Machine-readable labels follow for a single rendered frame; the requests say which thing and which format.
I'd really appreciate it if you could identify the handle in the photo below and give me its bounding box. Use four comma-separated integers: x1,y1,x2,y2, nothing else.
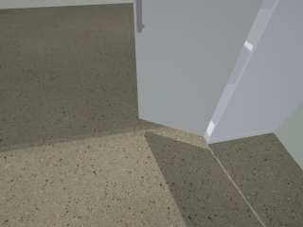
135,0,145,33

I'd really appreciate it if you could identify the fridge door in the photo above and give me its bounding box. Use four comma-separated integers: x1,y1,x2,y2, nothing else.
133,0,263,137

